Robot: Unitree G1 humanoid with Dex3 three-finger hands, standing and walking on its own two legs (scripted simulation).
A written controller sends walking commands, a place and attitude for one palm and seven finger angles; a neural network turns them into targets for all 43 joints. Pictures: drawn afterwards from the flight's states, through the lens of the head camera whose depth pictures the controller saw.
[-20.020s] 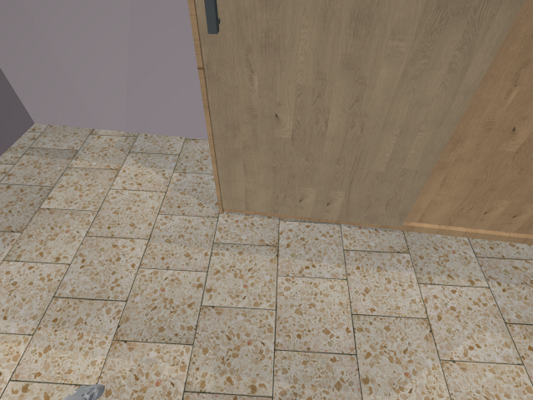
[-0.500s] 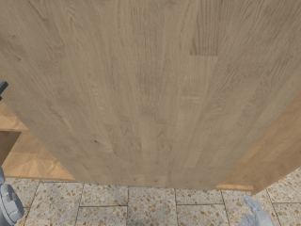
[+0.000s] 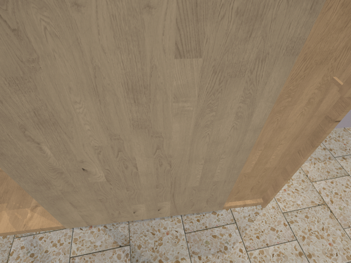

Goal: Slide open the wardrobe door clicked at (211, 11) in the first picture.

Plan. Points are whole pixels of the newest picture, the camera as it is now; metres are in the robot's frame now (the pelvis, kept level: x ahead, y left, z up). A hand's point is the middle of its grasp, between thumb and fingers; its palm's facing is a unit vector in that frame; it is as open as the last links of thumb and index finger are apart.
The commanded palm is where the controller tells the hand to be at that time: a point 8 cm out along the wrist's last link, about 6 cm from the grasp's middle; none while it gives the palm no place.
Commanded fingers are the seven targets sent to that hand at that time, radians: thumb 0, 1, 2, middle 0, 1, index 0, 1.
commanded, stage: stop walking and hold the door there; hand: left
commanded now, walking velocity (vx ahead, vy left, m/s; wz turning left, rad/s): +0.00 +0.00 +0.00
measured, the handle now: out of the picture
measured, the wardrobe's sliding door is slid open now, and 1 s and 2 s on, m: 0.56 0.56 0.56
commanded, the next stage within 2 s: loosen the grip on the handle in 1.84 s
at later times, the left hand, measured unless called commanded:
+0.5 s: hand out of the picture +0.36 +0.45 +0.22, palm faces +0.72 -0.68 -0.13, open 7.3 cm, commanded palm +0.31 +0.47 +0.19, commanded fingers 0.00 0.90 0.90 -0.45 -1.40 -0.45 -1.40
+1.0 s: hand out of the picture +0.36 +0.46 +0.21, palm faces +0.56 -0.81 -0.18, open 7.6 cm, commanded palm +0.32 +0.47 +0.19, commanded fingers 0.00 0.90 0.90 -0.45 -1.40 -0.45 -1.40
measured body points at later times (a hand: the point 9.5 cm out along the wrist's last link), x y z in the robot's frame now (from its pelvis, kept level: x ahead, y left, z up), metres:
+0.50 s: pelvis +0.00 +0.04 -0.01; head +0.00 +0.03 +0.44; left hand +0.32 +0.49 +0.22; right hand +0.09 -0.27 -0.11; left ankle +0.07 +0.11 -0.73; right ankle +0.02 -0.12 -0.74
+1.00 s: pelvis -0.04 +0.13 -0.01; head +0.03 +0.14 +0.44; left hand +0.32 +0.50 +0.22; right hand +0.11 -0.12 -0.12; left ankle +0.02 +0.30 -0.69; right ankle -0.09 -0.02 -0.74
